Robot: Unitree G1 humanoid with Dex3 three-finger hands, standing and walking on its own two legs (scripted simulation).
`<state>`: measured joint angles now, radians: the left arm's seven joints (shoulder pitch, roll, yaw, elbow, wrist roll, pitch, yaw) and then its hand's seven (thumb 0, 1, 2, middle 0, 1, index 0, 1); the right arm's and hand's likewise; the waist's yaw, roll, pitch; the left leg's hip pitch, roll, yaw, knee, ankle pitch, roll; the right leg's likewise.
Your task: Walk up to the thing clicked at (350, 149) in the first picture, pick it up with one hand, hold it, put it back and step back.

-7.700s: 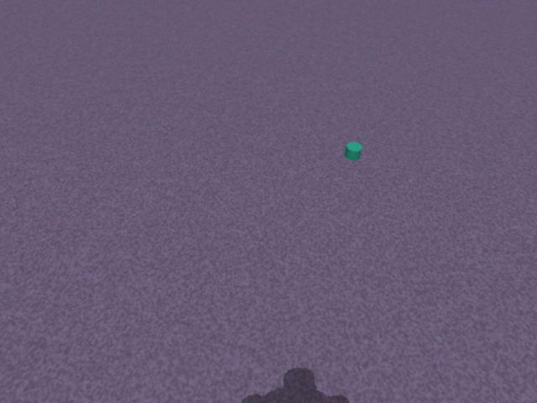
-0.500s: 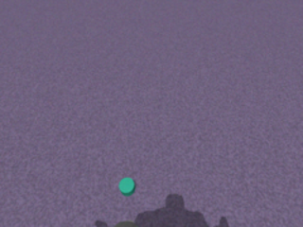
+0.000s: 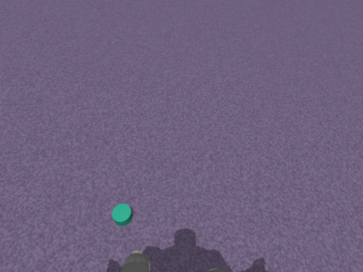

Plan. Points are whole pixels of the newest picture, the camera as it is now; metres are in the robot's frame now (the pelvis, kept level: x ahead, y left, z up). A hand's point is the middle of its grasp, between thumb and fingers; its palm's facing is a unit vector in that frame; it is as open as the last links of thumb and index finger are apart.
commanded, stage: walk up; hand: left
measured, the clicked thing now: (122, 214) +0.49 +0.27 -0.69
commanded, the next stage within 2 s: none
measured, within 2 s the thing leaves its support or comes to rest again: neither
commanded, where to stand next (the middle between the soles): +0.10 +0.02 m, yaw +1 degrees
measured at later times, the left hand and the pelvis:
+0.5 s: hand out of the picture +0.08 +0.39 -0.12, palm faces +0.03 -0.87 -0.49, open 7.4 cm; pelvis +0.02 +0.07 +0.02, yaw +0 degrees
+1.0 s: hand out of the picture +0.00 +0.28 -0.12, palm faces -0.04 -0.93 -0.38, open 7.4 cm; pelvis -0.06 +0.01 +0.02, yaw -3 degrees
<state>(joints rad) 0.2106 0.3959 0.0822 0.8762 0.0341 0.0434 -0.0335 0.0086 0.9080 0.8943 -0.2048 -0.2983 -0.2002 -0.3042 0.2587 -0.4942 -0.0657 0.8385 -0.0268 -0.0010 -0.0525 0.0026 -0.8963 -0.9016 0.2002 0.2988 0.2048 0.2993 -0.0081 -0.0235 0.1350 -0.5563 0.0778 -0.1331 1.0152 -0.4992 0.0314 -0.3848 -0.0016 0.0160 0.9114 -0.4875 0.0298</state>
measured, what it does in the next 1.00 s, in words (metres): steps on the spot: left foot, then right foot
